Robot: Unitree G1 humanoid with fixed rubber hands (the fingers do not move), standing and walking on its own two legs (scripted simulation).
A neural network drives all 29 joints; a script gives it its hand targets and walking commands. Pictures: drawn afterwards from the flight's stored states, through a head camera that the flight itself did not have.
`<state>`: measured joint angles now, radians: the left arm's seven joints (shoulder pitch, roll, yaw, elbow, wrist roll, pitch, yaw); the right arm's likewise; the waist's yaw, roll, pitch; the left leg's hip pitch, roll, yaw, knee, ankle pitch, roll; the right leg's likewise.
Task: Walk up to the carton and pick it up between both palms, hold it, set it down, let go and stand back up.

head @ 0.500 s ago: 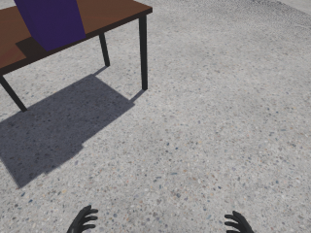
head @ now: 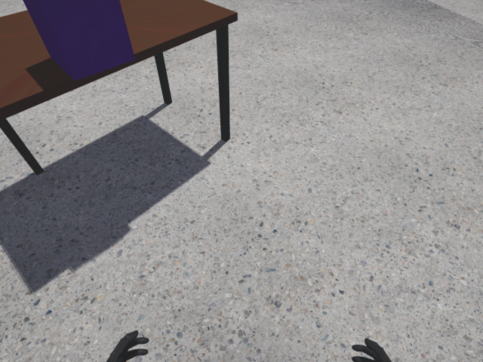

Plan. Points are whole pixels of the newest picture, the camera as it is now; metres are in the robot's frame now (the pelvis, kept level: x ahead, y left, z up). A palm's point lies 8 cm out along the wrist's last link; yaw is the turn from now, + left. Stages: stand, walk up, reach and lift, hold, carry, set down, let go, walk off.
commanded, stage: stand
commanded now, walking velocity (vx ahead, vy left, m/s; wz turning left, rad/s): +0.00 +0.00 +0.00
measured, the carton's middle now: (78, 20) +1.01 +0.55 +0.10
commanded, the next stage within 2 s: walk up in 0.40 s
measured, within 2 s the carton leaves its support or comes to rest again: neither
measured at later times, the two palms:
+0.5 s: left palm out of the picture +0.08 +0.23 -0.11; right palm out of the picture +0.08 -0.23 -0.11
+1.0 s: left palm out of the picture +0.04 +0.39 -0.15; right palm (316, 343) +0.18 -0.12 -0.11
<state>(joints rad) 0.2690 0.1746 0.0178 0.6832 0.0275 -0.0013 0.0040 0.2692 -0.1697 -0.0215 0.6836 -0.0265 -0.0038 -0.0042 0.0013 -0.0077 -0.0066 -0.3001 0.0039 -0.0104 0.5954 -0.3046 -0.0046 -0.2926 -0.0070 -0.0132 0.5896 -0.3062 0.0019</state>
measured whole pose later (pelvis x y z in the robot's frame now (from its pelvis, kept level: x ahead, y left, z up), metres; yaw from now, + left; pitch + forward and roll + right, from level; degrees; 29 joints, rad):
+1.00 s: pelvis +0.05 +0.12 -0.01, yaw +12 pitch +3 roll -2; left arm 0.33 0.28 0.09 0.88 0.07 -0.03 -0.02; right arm 0.30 -0.23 -0.04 0.81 -0.02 -0.02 0.05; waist -0.01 -0.04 -0.07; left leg -0.44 0.06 0.09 0.73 -0.35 0.02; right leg -0.45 -0.17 -0.05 1.11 -0.49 0.02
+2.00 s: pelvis +0.53 +0.33 -0.01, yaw +24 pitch +1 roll +0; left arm 0.50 0.18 0.04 1.06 0.03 -0.06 0.01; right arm 0.05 -0.17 -0.04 0.92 -0.02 -0.08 0.03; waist 0.08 -0.03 0.07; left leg -0.44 0.07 0.14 0.57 -0.13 0.05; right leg -0.18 -0.13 -0.06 0.83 -0.54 0.04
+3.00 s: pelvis +0.62 +0.42 +0.02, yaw +26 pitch +0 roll -1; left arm 0.32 0.20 0.02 1.10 0.03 0.04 0.03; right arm 0.21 -0.14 -0.01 1.06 -0.01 -0.01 -0.03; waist 0.02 -0.04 0.03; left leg -0.19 0.04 0.10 0.39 -0.20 0.02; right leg -0.30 -0.05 -0.05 0.69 -0.42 0.01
